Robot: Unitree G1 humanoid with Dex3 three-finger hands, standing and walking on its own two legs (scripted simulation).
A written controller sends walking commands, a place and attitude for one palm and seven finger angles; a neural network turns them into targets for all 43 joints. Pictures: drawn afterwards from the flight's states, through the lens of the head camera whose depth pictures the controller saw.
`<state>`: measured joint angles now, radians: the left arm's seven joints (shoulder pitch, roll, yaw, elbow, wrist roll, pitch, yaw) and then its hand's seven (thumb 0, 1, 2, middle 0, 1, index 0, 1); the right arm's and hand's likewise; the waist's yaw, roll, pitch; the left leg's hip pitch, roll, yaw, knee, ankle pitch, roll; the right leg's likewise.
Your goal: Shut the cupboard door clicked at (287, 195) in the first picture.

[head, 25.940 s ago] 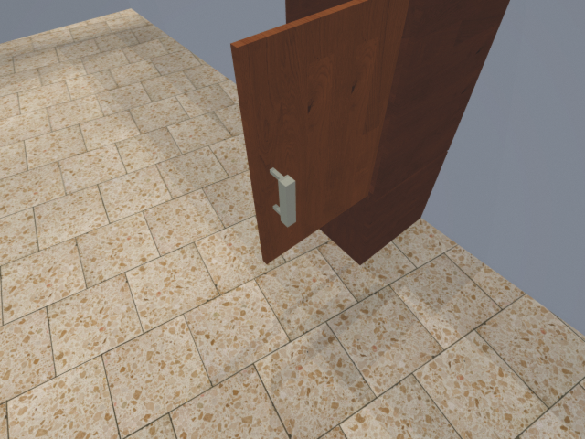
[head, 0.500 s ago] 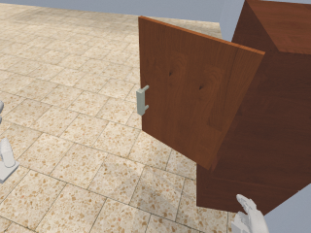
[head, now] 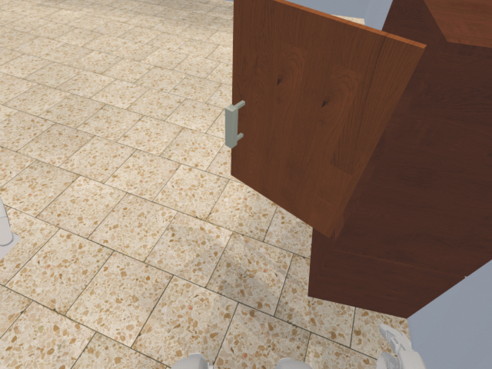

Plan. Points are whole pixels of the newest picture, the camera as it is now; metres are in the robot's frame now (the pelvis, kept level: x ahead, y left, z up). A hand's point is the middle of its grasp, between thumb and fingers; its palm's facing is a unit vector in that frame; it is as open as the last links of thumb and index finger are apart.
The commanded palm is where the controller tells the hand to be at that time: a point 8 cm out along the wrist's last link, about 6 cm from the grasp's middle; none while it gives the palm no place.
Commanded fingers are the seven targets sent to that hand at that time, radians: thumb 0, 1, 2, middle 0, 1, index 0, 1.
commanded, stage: step back with the hand held close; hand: left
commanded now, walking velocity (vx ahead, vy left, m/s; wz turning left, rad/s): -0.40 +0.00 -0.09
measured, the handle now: (236, 123) +0.75 +0.01 -0.05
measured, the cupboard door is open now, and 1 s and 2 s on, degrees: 63 63 63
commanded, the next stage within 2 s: stop stepping back and stand still in 0.44 s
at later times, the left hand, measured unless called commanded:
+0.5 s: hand out of the picture -0.01 +0.31 +0.21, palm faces +0.64 -0.66 -0.39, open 7.4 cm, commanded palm -0.06 +0.33 +0.20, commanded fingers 0.00 0.90 0.90 -0.20 -0.30 -0.20 -0.30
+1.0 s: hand out of the picture -0.07 +0.31 +0.24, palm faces +0.17 -0.84 -0.51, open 7.4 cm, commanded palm -0.11 +0.35 +0.20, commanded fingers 0.00 0.90 0.90 -0.20 -0.30 -0.20 -0.30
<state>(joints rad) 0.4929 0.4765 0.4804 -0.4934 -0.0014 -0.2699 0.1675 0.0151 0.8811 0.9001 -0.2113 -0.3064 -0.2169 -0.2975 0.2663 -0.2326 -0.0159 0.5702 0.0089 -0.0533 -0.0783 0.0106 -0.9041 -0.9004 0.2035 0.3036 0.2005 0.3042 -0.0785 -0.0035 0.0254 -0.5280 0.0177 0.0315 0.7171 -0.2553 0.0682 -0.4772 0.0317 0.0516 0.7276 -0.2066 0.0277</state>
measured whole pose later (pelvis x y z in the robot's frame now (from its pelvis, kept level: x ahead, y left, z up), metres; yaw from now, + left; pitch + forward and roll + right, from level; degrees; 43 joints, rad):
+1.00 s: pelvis -0.32 +0.09 +0.06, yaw -14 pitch -1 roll -7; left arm 0.66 0.61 0.49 -0.62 -0.07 -0.15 0.16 0.02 0.88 0.90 -0.21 -0.31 -0.22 -0.30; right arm 0.31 -0.17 -0.02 0.60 -0.02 -0.04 -0.07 0.01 -0.90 -0.90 0.20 0.30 0.20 0.30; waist -0.04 0.00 -0.07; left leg -0.24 0.17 0.18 0.15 -0.17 -0.12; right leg -0.23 0.10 -0.22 0.68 -0.49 -0.03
